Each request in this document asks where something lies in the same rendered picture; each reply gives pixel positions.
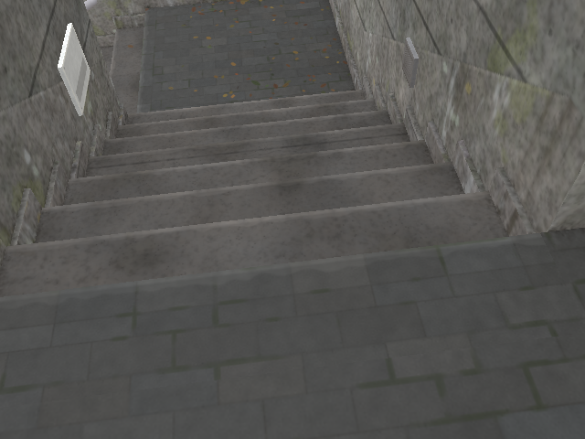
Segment stairs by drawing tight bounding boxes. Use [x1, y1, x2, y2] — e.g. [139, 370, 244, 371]
[0, 90, 509, 297]
[101, 27, 144, 114]

